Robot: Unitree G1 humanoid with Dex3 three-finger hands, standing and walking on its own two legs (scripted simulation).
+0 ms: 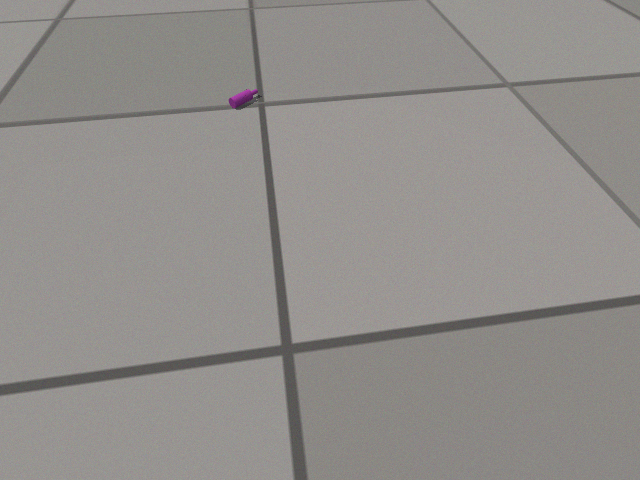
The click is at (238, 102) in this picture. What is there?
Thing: lying bottle
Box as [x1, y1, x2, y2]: [229, 89, 257, 107]
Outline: 257,90 254,89 250,91 247,89 229,98 229,103 232,107 235,107 251,99 252,95 257,92
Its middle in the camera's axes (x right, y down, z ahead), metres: -0.45 -0.86 +2.37
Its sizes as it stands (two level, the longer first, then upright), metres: 0.194 0.063 0.063
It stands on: the floor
